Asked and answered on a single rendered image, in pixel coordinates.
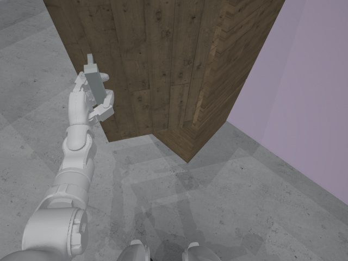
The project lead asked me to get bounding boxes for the cupboard door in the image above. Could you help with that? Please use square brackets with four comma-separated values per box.
[43, 0, 222, 142]

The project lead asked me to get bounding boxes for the handle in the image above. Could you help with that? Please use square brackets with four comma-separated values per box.
[84, 54, 107, 106]

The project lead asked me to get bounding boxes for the robot left thigh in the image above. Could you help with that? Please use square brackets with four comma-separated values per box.
[117, 244, 150, 261]

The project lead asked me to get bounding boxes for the left robot hand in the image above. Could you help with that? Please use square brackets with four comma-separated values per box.
[68, 72, 114, 129]

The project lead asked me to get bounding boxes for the robot thigh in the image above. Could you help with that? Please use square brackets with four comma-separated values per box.
[117, 244, 150, 261]
[182, 246, 221, 261]

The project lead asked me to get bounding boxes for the robot left upper arm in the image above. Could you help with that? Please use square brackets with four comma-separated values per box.
[0, 207, 89, 261]

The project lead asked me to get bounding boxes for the robot right thigh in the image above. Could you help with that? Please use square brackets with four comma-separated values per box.
[182, 246, 221, 261]

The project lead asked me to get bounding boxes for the robot left forearm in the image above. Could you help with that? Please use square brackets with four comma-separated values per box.
[22, 124, 97, 251]

